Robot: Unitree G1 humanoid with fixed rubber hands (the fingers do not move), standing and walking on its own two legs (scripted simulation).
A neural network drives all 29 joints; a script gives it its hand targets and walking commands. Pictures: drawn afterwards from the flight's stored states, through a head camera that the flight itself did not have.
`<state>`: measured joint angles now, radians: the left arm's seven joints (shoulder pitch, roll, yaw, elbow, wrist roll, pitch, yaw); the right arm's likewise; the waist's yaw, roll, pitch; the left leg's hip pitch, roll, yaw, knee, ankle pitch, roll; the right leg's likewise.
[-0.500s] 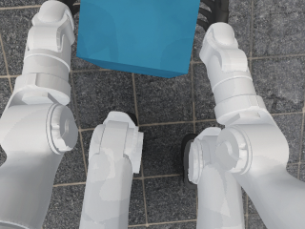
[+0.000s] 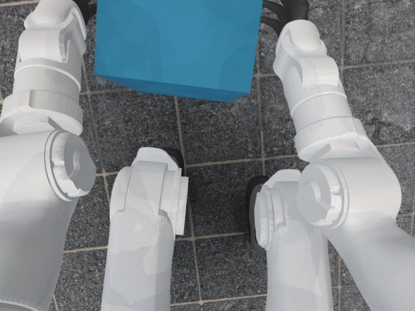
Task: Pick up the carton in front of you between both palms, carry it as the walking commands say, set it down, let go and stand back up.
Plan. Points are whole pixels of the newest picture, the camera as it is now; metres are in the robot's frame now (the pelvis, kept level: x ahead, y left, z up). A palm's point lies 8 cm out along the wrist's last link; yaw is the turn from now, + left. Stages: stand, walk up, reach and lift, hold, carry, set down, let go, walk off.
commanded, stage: set down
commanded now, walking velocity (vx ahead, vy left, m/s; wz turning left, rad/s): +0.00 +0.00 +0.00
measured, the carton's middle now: (185, 34) +0.51 +0.15 -0.25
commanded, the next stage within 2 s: let go in 1.62 s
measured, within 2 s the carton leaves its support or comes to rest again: neither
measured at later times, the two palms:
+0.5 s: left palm (59, 23) +0.48 +0.34 -0.21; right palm (302, 33) +0.54 -0.04 -0.20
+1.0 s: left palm out of the picture +0.49 +0.35 -0.04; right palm out of the picture +0.56 -0.02 -0.04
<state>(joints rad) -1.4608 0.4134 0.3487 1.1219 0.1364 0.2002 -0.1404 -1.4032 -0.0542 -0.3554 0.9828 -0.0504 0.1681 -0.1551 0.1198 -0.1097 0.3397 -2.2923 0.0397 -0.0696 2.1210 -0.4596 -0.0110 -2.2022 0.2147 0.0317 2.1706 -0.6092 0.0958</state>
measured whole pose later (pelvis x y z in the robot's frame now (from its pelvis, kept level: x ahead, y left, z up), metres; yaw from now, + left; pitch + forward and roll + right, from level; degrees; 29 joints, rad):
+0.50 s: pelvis +0.01 +0.01 +0.00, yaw +0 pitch +32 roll -3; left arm -1.43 0.57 0.22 1.25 -0.15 -0.01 -0.06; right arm -1.40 -0.20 -0.07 0.99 0.18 0.09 -0.18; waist 0.09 -0.08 0.50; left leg -2.24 0.04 -0.06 2.17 -0.50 0.00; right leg -2.13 0.20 0.04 2.22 -0.66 0.11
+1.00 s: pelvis +0.01 +0.01 +0.08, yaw +2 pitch +42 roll -6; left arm -1.31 0.50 0.25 1.02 -0.05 0.14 -0.10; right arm -1.25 -0.10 -0.27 0.83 0.03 0.19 -0.21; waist 0.07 -0.07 0.14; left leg -2.15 -0.02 -0.09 1.86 -0.44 -0.01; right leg -2.02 0.12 0.01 1.89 -0.61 0.07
